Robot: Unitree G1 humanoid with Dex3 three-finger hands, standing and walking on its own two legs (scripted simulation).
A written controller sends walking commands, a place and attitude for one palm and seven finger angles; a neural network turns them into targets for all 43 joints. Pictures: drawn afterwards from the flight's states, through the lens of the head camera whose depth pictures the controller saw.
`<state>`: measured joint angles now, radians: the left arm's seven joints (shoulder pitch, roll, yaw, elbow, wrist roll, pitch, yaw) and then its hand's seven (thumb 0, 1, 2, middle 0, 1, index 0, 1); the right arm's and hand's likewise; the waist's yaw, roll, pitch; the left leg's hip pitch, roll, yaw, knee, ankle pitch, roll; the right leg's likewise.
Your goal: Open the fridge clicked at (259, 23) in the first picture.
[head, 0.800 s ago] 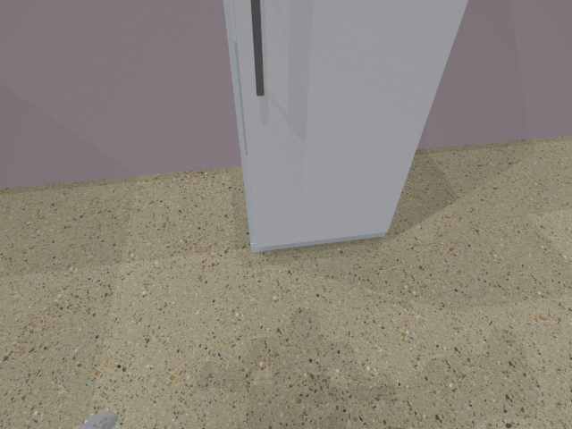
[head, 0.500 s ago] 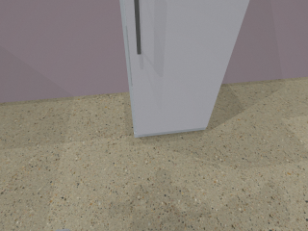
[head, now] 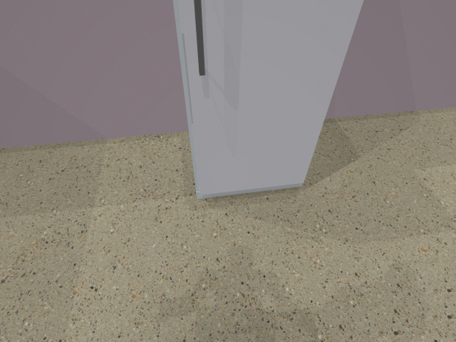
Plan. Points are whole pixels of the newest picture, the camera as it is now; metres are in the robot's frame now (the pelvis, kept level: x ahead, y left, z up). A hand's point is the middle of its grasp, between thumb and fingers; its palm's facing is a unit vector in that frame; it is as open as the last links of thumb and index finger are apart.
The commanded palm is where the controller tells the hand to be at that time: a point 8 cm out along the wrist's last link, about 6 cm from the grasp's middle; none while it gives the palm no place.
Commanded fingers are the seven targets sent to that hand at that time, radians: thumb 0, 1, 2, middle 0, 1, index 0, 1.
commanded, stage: stand and wait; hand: left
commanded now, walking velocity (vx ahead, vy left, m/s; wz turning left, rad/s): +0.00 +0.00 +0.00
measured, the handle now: (197, 7) +0.91 +0.14 +0.22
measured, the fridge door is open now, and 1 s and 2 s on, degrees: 0 0 0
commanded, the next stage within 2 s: look at it before walking up in 0.02 s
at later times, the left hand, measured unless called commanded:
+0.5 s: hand out of the picture +0.08 +0.25 -0.15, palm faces -0.03 -0.94 -0.34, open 7.4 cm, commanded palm none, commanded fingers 0.00 0.90 0.90 -0.20 -0.30 -0.20 -0.30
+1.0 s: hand out of the picture +0.08 +0.24 -0.16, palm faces +0.02 -0.94 -0.33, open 7.4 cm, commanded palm none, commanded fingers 0.00 0.90 0.90 -0.20 -0.30 -0.20 -0.30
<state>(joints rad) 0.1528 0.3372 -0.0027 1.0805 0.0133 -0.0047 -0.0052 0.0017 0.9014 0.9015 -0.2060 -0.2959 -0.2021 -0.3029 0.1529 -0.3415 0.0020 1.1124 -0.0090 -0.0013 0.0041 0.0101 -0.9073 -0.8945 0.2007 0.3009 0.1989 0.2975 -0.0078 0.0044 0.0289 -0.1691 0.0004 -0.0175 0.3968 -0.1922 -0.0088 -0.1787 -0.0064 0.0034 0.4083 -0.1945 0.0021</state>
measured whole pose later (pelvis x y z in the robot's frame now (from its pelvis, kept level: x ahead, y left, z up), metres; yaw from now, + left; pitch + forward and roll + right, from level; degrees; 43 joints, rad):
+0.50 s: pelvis +0.01 +0.00 +0.00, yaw +0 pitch -2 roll +0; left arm 0.14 0.34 0.00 1.08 0.02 -0.01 -0.01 0.00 0.90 0.90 -0.21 -0.30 -0.20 -0.30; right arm 0.12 -0.34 0.01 1.11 -0.01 -0.01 0.00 0.01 -0.91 -0.89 0.20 0.30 0.20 0.30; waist 0.00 0.00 0.03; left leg -0.15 0.00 -0.02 0.37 -0.19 -0.01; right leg -0.16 -0.01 0.00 0.38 -0.19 0.00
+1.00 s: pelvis +0.01 +0.00 +0.00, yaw +2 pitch -1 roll +0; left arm 0.13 0.31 0.00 1.05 0.01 0.01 0.01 0.00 0.90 0.90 -0.20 -0.30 -0.20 -0.30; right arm 0.13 -0.32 0.00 1.08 -0.01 0.02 0.00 0.01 -0.91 -0.89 0.20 0.30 0.20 0.30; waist 0.00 0.01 0.04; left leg -0.19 -0.01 -0.05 0.43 -0.21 -0.01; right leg -0.18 -0.02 -0.03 0.44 -0.23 0.00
